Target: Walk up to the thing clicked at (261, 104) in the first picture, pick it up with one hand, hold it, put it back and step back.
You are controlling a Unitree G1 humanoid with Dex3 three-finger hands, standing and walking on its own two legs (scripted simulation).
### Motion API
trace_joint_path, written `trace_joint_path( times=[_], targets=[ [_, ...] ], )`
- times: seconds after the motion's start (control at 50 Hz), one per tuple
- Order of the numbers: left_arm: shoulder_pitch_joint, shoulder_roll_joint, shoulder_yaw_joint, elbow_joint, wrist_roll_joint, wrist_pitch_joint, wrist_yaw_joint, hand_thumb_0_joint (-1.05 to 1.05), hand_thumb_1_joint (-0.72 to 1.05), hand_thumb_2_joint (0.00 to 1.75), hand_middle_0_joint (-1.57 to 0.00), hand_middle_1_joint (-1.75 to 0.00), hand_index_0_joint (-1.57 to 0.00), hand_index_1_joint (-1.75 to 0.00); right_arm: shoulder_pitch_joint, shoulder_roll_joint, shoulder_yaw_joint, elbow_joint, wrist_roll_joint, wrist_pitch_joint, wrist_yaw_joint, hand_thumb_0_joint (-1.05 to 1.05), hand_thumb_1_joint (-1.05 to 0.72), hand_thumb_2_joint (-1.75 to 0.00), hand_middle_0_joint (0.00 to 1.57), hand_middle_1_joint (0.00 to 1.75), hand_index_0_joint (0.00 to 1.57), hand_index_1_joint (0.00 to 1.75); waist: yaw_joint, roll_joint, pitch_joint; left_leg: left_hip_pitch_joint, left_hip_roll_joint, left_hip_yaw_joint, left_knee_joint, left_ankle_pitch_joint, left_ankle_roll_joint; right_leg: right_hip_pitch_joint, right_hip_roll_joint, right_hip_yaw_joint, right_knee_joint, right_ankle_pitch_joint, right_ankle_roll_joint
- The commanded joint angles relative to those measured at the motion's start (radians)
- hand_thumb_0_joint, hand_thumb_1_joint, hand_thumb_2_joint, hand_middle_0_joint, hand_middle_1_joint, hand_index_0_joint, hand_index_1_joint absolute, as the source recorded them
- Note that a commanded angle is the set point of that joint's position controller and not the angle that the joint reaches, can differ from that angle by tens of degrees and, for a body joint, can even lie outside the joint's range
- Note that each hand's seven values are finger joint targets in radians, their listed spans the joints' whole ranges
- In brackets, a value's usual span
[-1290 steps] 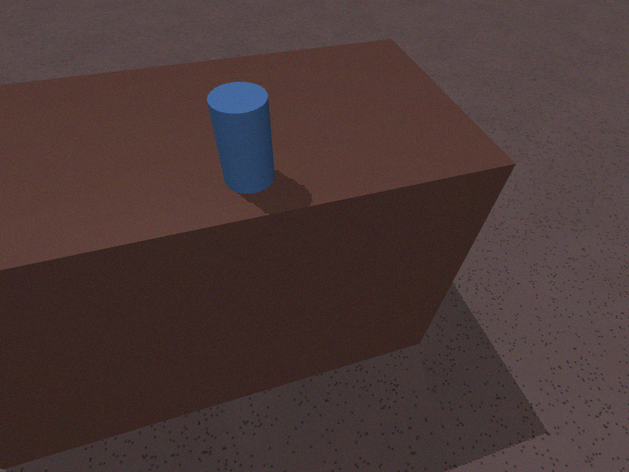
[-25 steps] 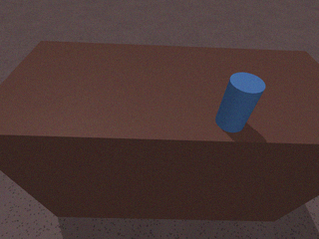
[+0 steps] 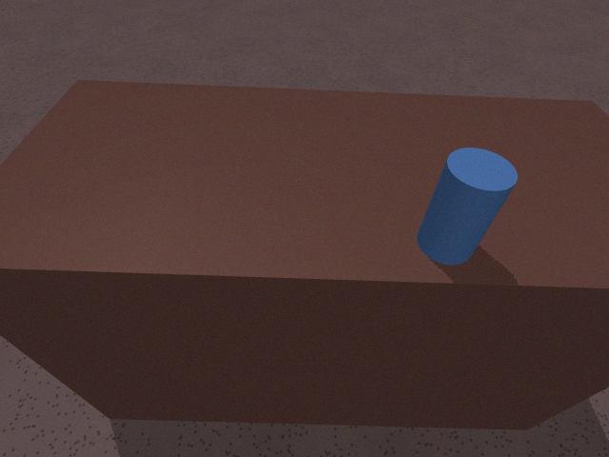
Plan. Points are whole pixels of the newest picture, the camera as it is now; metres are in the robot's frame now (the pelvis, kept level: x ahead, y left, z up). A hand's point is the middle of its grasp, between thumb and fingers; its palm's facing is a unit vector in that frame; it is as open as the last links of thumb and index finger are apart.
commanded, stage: home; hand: right
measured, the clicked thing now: (461, 209) +0.42 -0.22 +0.10
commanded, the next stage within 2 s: stand in 0.38 s
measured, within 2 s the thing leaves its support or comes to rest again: neither
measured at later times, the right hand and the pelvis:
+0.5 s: hand out of the picture +0.06 -0.25 -0.16, palm faces -0.05 +0.93 -0.35, open 17.3 cm; pelvis +0.00 +0.00 +0.00, yaw +0 degrees
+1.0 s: hand out of the picture +0.08 -0.25 -0.16, palm faces -0.06 +0.94 -0.35, open 8.2 cm; pelvis +0.01 +0.00 +0.00, yaw +0 degrees
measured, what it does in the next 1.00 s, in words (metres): stands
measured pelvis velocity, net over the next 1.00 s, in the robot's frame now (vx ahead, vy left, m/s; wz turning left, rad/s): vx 0.01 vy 0.00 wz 0.01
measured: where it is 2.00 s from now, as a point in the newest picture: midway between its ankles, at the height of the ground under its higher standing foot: outside the picture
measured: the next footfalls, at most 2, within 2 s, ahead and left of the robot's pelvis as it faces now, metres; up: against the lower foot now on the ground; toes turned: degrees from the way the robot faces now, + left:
none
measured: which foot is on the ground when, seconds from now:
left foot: down 0.00-1.00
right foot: down 0.00-1.00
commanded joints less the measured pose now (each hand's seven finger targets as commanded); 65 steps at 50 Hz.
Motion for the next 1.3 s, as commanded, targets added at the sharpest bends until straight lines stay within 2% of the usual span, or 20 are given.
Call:
trace_joint_path(
  times=[0.0,0.06,0.18,0.26,0.32,0.36,0.38,0.44,0.46,0.5,0.52,0.66,0.74,0.82,0.94,1.02,1.08,1.18,1.22,1.28],
  targets=[
    [-0.015,0.216,0.04,-0.047,0.005,-0.015,0.017,0.0,0.9,0.9,-0.2,-0.3,-0.2,-0.3,-0.033,-0.224,-0.048,-0.049,0.002,-0.018,-0.015,0.0,0.55,-0.06,0.05,0.05,0.05,0.05,-0.003,0.025,-0.052,0.013,0.08,-0.057,-0.061,0.136,0.055,0.003,-0.091,0.073,-0.072,0.123,-0.038],
    [-0.018,0.216,0.041,-0.045,0.004,-0.016,0.018,0.0,0.9,0.9,-0.2,-0.3,-0.2,-0.3,-0.039,-0.223,-0.05,-0.046,0.004,-0.018,-0.016,0.0,0.54,-0.06,0.05,0.05,0.05,0.05,0.0,0.023,-0.062,0.028,0.081,-0.055,-0.059,0.154,0.056,0.009,-0.093,0.072,-0.077,0.139,-0.037],
    [-0.027,0.212,0.043,-0.044,0.005,-0.014,0.017,0.0,0.9,0.9,-0.2,-0.3,-0.2,-0.3,-0.042,-0.23,-0.058,-0.045,0.001,-0.014,-0.016,0.0,0.54,-0.06,0.05,0.05,0.05,0.05,-0.003,0.022,-0.037,0.004,0.08,-0.063,-0.086,0.045,0.059,-0.002,-0.092,0.07,-0.09,0.056,-0.041],
    [-0.029,0.215,0.043,-0.046,0.006,-0.017,0.017,0.0,0.9,0.9,-0.2,-0.3,-0.2,-0.3,-0.03,-0.218,-0.058,-0.045,0.003,-0.015,-0.014,0.0,0.53,-0.06,0.05,0.06,0.05,0.06,-0.008,0.004,-0.057,0.013,0.079,-0.059,-0.08,0.091,0.057,0.014,-0.095,0.068,-0.087,0.083,-0.041],
    [-0.024,0.21,0.042,-0.04,0.007,-0.014,0.017,0.0,0.9,0.9,-0.2,-0.3,-0.2,-0.3,-0.034,-0.218,-0.059,-0.038,0.003,-0.01,-0.013,0.0,0.54,-0.06,0.05,0.05,0.05,0.05,-0.01,0.014,-0.015,-0.002,0.07,-0.065,-0.099,-0.046,0.055,-0.04,-0.088,0.069,-0.105,-0.02,-0.041],
    [-0.021,0.218,0.045,-0.042,0.007,-0.013,0.016,0.0,0.9,0.9,-0.2,-0.3,-0.2,-0.3,-0.035,-0.224,-0.063,-0.037,0.002,-0.009,-0.012,0.0,0.53,-0.07,0.05,0.06,0.05,0.06,-0.009,0.013,-0.001,-0.015,0.069,-0.074,-0.112,-0.078,0.056,-0.049,-0.085,0.069,-0.105,-0.048,-0.045],
    [-0.021,0.217,0.044,-0.046,0.008,-0.016,0.016,0.0,0.9,0.9,-0.2,-0.3,-0.2,-0.3,-0.035,-0.223,-0.063,-0.041,0.002,-0.011,-0.011,0.0,0.51,-0.08,0.06,0.06,0.06,0.06,-0.011,0.011,-0.027,-0.011,0.075,-0.07,-0.1,-0.039,0.061,-0.022,-0.093,0.071,-0.103,0.004,-0.046],
    [-0.025,0.219,0.045,-0.048,0.008,-0.019,0.017,0.0,0.9,0.9,-0.2,-0.3,-0.2,-0.3,-0.027,-0.217,-0.061,-0.038,0.003,-0.013,-0.011,0.0,0.51,-0.07,0.06,0.06,0.06,0.06,-0.013,0.007,-0.047,0.002,0.076,-0.066,-0.089,0.033,0.06,-0.004,-0.099,0.074,-0.091,0.054,-0.045],
    [-0.014,0.218,0.045,-0.047,0.005,-0.018,0.017,0.0,0.9,0.9,-0.2,-0.3,-0.2,-0.3,-0.026,-0.215,-0.059,-0.037,0.003,-0.013,-0.011,0.0,0.52,-0.07,0.05,0.06,0.05,0.06,-0.009,0.015,-0.044,-0.001,0.075,-0.068,-0.096,0.019,0.058,-0.011,-0.095,0.072,-0.089,0.042,-0.042],
    [-0.021,0.218,0.046,-0.048,0.005,-0.018,0.018,0.0,0.9,0.9,-0.2,-0.3,-0.2,-0.3,-0.031,-0.215,-0.061,-0.039,0.002,-0.013,-0.011,0.0,0.36,-0.23,0.2,0.22,0.2,0.22,-0.01,0.01,-0.051,0.005,0.076,-0.064,-0.083,0.048,0.059,-0.002,-0.1,0.074,-0.087,0.058,-0.045],
    [-0.016,0.216,0.044,-0.05,0.003,-0.018,0.018,0.0,0.9,0.9,-0.2,-0.3,-0.2,-0.3,-0.029,-0.215,-0.06,-0.038,0.004,-0.014,-0.011,0.0,0.28,-0.31,0.2,0.3,0.2,0.3,-0.007,0.01,-0.058,0.011,0.077,-0.063,-0.082,0.071,0.058,-0.001,-0.102,0.076,-0.089,0.067,-0.045],
    [-0.003,0.214,0.045,-0.044,0.004,-0.017,0.018,0.0,0.9,0.9,-0.2,-0.3,-0.2,-0.3,-0.019,-0.216,-0.061,-0.035,0.004,-0.01,-0.011,0.0,-0.28,-0.87,0.2,0.3,0.2,0.3,-0.009,0.01,-0.02,-0.008,0.068,-0.065,-0.095,-0.012,0.058,-0.026,-0.095,0.07,-0.1,0.013,-0.043],
    [-0.007,0.215,0.046,-0.047,0.003,-0.018,0.017,0.0,0.9,0.9,-0.2,-0.3,-0.2,-0.3,-0.019,-0.213,-0.061,-0.035,0.004,-0.009,-0.009,0.0,-0.6,-0.9,0.2,0.3,0.2,0.3,-0.01,0.012,-0.018,-0.009,0.066,-0.069,-0.094,-0.015,0.056,-0.029,-0.095,0.07,-0.103,-0.006,-0.044],
    [-0.005,0.214,0.048,-0.051,0.004,-0.02,0.018,0.0,0.9,0.9,-0.2,-0.3,-0.2,-0.3,-0.028,-0.213,-0.064,-0.041,0.003,-0.01,-0.009,0.0,-0.9,-0.9,0.2,0.3,0.2,0.3,-0.009,0.008,-0.039,0.012,0.07,-0.065,-0.077,0.031,0.058,-0.02,-0.101,0.076,-0.102,0.043,-0.047],
    [-0.002,0.21,0.049,-0.051,0.003,-0.02,0.02,0.0,0.9,0.9,-0.2,-0.3,-0.2,-0.3,-0.024,-0.21,-0.062,-0.039,0.006,-0.011,-0.01,0.0,-0.9,-0.9,0.2,0.3,0.2,0.3,-0.007,0.011,-0.051,0.012,0.071,-0.064,-0.075,0.093,0.059,0.007,-0.1,0.065,-0.093,0.101,-0.04],
    [-0.008,0.206,0.048,-0.054,0.0,-0.021,0.02,0.0,0.9,0.9,-0.2,-0.3,-0.2,-0.3,-0.033,-0.213,-0.061,-0.04,0.006,-0.016,-0.013,0.0,-0.9,-0.9,0.2,0.3,0.2,0.3,-0.005,0.018,-0.084,0.053,0.081,-0.059,-0.056,0.203,0.056,0.022,-0.103,0.063,-0.077,0.176,-0.038],
    [-0.018,0.21,0.049,-0.053,0.003,-0.016,0.021,0.0,0.9,0.9,-0.2,-0.3,-0.2,-0.3,-0.027,-0.209,-0.063,-0.036,0.004,-0.011,-0.015,0.0,-0.9,-0.9,0.2,0.3,0.2,0.3,-0.011,0.013,-0.054,0.027,0.074,-0.058,-0.072,0.123,0.053,0.01,-0.102,0.063,-0.088,0.114,-0.039],
    [-0.01,0.209,0.049,-0.049,0.003,-0.018,0.021,0.0,0.9,0.9,-0.2,-0.3,-0.2,-0.3,-0.033,-0.205,-0.062,-0.039,0.006,-0.01,-0.014,0.0,-0.9,-0.9,0.2,0.3,0.2,0.3,-0.006,0.004,-0.064,0.038,0.076,-0.057,-0.067,0.16,0.055,0.018,-0.101,0.056,-0.086,0.136,-0.037],
    [-0.011,0.21,0.05,-0.052,0.002,-0.021,0.023,0.0,0.9,0.9,-0.2,-0.3,-0.2,-0.3,-0.035,-0.208,-0.065,-0.041,0.006,-0.012,-0.014,0.0,-0.9,-0.9,0.2,0.3,0.2,0.3,-0.007,0.001,-0.086,0.061,0.08,-0.054,-0.053,0.212,0.057,0.028,-0.107,0.057,-0.081,0.197,-0.036],
    [-0.018,0.209,0.051,-0.054,0.002,-0.019,0.023,0.0,0.9,0.9,-0.2,-0.3,-0.2,-0.3,-0.032,-0.208,-0.065,-0.041,0.005,-0.011,-0.015,0.0,-0.9,-0.9,0.2,0.3,0.2,0.3,-0.008,0.007,-0.076,0.052,0.08,-0.052,-0.058,0.195,0.057,0.033,-0.107,0.057,-0.081,0.179,-0.037]
  ],
)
